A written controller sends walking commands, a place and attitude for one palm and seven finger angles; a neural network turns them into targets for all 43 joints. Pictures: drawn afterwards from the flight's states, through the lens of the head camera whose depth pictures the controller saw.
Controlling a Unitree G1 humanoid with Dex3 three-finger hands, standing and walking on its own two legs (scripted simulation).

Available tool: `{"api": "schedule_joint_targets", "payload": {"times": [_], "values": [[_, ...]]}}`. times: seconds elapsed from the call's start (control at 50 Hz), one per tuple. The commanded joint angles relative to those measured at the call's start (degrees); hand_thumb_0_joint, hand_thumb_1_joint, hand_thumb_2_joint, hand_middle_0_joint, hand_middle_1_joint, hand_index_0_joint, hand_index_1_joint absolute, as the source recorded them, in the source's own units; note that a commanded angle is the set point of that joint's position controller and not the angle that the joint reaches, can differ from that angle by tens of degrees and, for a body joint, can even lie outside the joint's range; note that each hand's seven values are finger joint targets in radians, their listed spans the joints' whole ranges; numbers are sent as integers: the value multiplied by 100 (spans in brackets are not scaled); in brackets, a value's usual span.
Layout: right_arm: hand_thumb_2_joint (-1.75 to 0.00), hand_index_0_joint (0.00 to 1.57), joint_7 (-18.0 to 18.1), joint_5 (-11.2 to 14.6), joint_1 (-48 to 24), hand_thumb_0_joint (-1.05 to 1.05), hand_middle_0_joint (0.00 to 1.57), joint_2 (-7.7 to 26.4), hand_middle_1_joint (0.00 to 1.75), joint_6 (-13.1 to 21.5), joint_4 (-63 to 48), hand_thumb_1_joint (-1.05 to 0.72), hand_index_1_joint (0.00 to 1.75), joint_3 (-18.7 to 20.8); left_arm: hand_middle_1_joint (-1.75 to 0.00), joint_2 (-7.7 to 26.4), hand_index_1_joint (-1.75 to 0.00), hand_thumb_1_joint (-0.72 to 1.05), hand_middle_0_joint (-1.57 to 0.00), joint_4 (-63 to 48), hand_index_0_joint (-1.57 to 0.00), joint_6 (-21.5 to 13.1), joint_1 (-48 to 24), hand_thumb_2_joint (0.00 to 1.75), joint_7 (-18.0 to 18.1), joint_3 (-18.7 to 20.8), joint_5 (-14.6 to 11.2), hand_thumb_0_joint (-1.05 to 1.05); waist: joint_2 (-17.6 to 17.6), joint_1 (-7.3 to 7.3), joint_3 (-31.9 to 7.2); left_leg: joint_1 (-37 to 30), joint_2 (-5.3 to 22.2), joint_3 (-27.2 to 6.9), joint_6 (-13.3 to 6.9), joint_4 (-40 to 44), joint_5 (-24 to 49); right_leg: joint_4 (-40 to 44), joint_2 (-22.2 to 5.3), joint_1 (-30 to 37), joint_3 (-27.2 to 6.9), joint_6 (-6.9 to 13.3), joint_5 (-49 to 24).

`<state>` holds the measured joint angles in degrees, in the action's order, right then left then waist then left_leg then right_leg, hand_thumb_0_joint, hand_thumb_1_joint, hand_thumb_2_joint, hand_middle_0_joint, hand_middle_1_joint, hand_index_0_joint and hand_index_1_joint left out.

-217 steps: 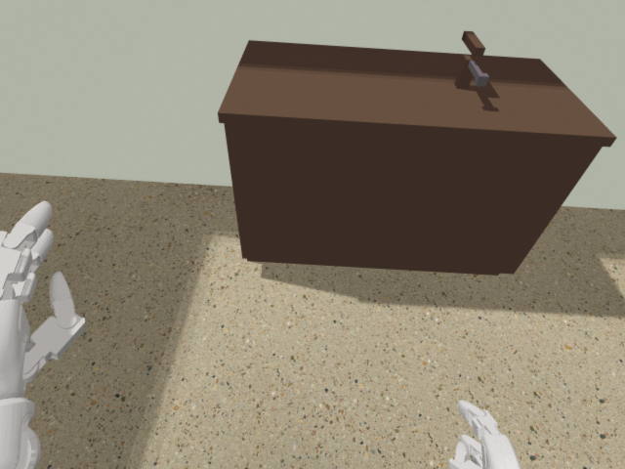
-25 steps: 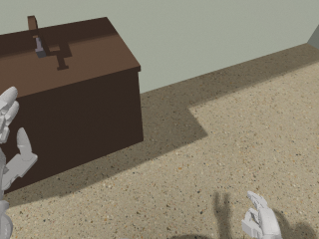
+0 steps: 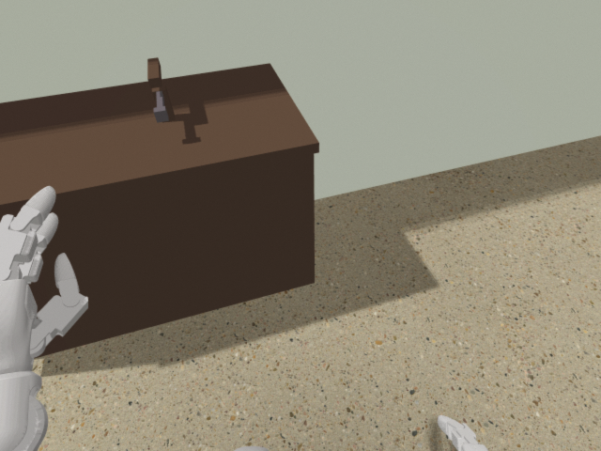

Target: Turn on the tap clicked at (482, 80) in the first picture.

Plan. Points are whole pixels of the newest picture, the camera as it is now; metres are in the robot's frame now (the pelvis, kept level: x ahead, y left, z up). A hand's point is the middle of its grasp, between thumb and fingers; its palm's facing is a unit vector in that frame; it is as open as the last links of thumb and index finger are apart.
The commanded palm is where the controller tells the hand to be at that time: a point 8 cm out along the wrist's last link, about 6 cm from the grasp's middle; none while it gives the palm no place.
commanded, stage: take the last steps up to it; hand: left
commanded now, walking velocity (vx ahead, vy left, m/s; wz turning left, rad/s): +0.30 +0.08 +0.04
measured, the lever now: (161, 114) +0.83 +0.42 +0.04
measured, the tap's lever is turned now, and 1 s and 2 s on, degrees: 0 0 0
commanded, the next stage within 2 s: come to a stop and stand still in 1.86 s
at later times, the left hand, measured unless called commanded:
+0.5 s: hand (58, 239) +0.27 +0.29 +0.20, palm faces +0.42 -0.83 -0.37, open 7.4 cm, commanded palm +0.22 +0.33 +0.18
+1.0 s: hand (109, 184) +0.38 +0.28 +0.19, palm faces +0.40 -0.82 -0.41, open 7.4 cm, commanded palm +0.33 +0.33 +0.18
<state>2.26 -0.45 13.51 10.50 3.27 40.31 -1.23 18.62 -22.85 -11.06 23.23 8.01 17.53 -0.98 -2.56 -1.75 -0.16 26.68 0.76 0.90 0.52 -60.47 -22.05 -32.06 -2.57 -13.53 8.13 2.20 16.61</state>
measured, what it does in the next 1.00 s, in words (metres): walks ahead: left foot, then right foot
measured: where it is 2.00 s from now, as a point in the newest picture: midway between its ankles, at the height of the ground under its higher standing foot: (312, 425)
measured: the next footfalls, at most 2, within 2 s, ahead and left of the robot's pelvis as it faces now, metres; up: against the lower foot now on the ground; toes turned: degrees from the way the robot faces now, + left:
left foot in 0.26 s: +0.11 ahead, +0.16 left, +0.00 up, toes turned +8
right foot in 0.66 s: +0.18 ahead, -0.07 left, +0.00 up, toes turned -8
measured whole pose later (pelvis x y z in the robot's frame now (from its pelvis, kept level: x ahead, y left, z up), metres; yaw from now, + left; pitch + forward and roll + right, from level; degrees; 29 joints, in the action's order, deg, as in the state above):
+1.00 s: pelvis +0.17 +0.05 +0.00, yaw +0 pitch -1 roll -1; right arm 3.7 -0.3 12.6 14.8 4.1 33.5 2.8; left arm 23.0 -34.5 -13.8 29.3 10.1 22.2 -1.7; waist 1.8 0.3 3.3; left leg 18.2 3.9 6.9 -0.1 -30.9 -12.3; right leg -31.8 -2.1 -11.1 7.6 0.6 19.9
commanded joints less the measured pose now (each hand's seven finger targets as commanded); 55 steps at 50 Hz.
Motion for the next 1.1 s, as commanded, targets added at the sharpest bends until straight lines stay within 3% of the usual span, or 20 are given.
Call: {"api": "schedule_joint_targets", "payload": {"times": [0.0,0.04,0.14,0.2,0.22,0.24,0.26,0.28,0.42,0.58,0.6,0.62,0.64,0.66,0.78,0.92,0.96,1.0,1.02,1.08], "values": [[-90,20,121,40,-759,0,20,642,30,304,-1053,-90,30,290,-30,1251,-30,90,-20,-1177,-20,-530,-347,90,78,845,9,0,827,194,75,845,397,15,72,-57,522,2013,-1582,240,-1517,609,176],[-90,20,144,47,-753,0,20,609,30,320,-1129,-90,30,322,-30,1240,-30,90,-20,-1244,-20,-587,-295,90,107,874,2,0,983,196,-119,397,362,298,36,877,587,1879,-1402,429,-1008,521,-298],[-90,20,172,48,-610,0,20,636,30,419,-1372,-90,30,462,-30,1194,-30,90,-20,-1612,-20,-515,26,90,259,916,-33,0,1210,44,-381,-419,220,725,-91,2482,436,1643,-1472,703,-1252,634,-121],[-90,20,241,32,-470,0,20,707,30,421,-1408,-90,30,502,-30,1168,-30,90,-20,-1900,-20,-523,-204,90,315,875,-41,0,701,165,-508,-1524,83,909,-108,3449,707,894,-1011,368,-917,350,296],[-90,20,275,63,-387,0,20,811,30,425,-1432,-90,30,553,-30,1159,-30,90,-20,-2052,-20,-560,-374,90,311,834,-43,0,60,245,-581,-2099,275,557,-203,3714,696,71,-775,-50,-766,183,294],[-90,20,297,85,-401,0,20,985,30,436,-1471,-90,30,598,-30,1038,-30,90,-20,-2118,-20,-594,-411,90,304,731,-45,0,-1281,294,-533,-2697,1238,-933,-604,4128,678,-1247,-194,-1130,-314,-130,790],[-90,20,248,91,-442,0,20,914,30,453,-1531,-90,30,544,-30,1113,-30,90,-20,-2289,-20,-672,-544,90,321,715,22,0,-1807,252,-504,-3022,2072,-2208,-1095,4448,1528,-2544,151,-2011,-225,-234,1923],[-90,20,205,65,-532,0,20,833,30,503,-1434,-90,30,489,-30,1333,-30,90,-20,-1885,-20,-699,-588,90,286,806,101,0,-1398,275,-328,-2377,2245,-2373,-1280,4705,851,-3246,-21,-2101,-557,-160,1826],[-90,20,82,96,-427,0,20,771,30,635,-1234,-90,30,463,-30,1024,-30,90,-20,-2016,-20,-593,113,90,143,762,6,0,-970,207,-307,-1752,1492,-514,-1046,4474,1624,-2293,-188,-1718,-289,-356,368],[-90,20,187,59,-606,0,20,715,30,515,-1192,-90,30,337,-30,1119,-30,90,-20,-1143,-20,-405,-180,90,136,882,-14,0,-454,164,-310,-1092,1388,-78,-683,3752,607,256,207,173,238,-361,56],[-90,20,189,67,-652,0,20,698,30,486,-1194,-90,30,329,-30,1141,-30,90,-20,-1143,-20,-383,-325,90,145,847,17,0,-199,141,-397,-772,1238,68,-597,3200,378,575,86,674,3,-266,11],[-90,20,184,72,-615,0,20,610,30,449,-1189,-90,30,336,-30,1244,-30,90,-20,-1137,-20,-380,-427,90,161,872,70,0,697,125,-526,-221,849,404,-457,1904,130,1004,-563,1142,-1057,71,286],[-90,20,159,87,-650,0,20,495,30,444,-1263,-90,30,302,-30,1293,-30,90,-20,-1105,-20,-341,-468,90,154,825,83,0,1953,127,-518,852,71,655,-203,350,-770,1636,-1729,1488,-3270,686,257],[-90,20,147,55,-899,0,20,618,30,494,-1329,-90,30,288,-30,1419,-30,90,-20,-1348,-20,-361,-729,90,174,895,6,0,1844,63,-253,1376,87,120,-71,-642,-935,1971,-2328,1327,-3994,1017,77],[-90,20,96,51,-828,0,20,620,30,339,-1192,-90,30,317,-30,1422,-30,90,-20,-1900,-20,-634,-289,90,181,1053,37,0,579,203,-364,622,515,87,63,254,229,1565,-1564,721,-1419,758,-1509],[-90,20,155,15,-533,0,20,554,30,350,-1484,-90,30,409,-30,1252,-30,90,-20,-2059,-20,-528,428,90,358,1204,-111,0,600,109,-791,-1034,22,977,-16,3067,1032,896,-1066,926,-1012,521,-1313],[-90,20,222,70,-418,0,20,710,30,350,-1511,-90,30,508,-30,1153,-30,90,-20,-2132,-20,-555,178,90,349,1029,-109,0,34,243,-848,-2105,297,585,-168,3656,1286,-219,-711,343,-749,199,-1057],[-90,20,209,108,-437,0,20,875,30,351,-1573,-90,30,549,-30,1151,-30,90,-20,-2048,-20,-643,-57,90,329,993,-114,0,-1617,258,-766,-3120,2165,-2260,-1208,4195,2273,-2493,206,-1788,-288,-227,1894],[-90,20,187,69,-519,0,20,794,30,388,-1522,-90,30,472,-30,1349,-30,90,-20,-1643,-20,-627,-147,90,291,1060,-47,0,-1314,298,-461,-2589,2386,-2626,-1437,4510,1672,-3268,116,-2084,-637,-175,1950],[-90,20,139,118,-513,0,20,784,30,471,-1302,-90,30,479,-30,1178,-30,90,-20,-1772,-20,-579,-367,90,183,844,-33,0,-615,272,-178,-2412,2063,-1720,-1407,4326,1865,-3423,-238,-2570,-768,-290,1116]]}}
